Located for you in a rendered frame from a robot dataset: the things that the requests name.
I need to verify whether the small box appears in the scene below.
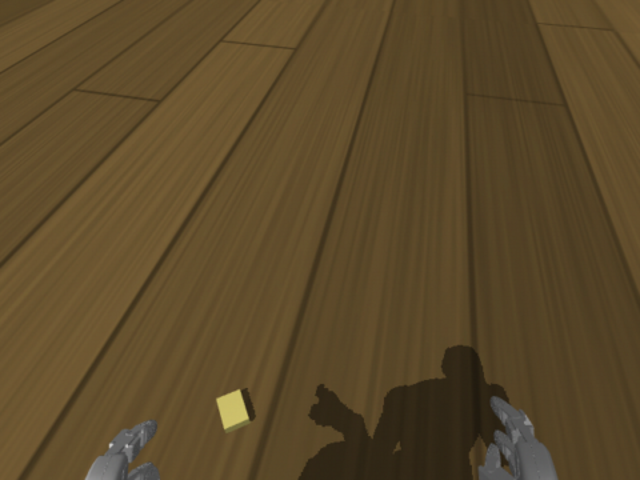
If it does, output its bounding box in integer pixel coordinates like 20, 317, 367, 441
216, 389, 250, 434

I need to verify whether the right robot hand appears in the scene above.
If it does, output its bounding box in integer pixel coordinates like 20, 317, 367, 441
478, 396, 558, 480

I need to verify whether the left robot hand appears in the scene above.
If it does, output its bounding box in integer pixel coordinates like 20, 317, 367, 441
85, 420, 160, 480

